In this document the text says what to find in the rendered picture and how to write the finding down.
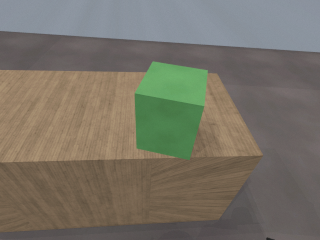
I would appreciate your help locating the pedestal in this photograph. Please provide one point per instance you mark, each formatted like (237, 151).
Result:
(69, 156)

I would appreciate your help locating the carton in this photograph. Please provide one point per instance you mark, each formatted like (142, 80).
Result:
(169, 104)

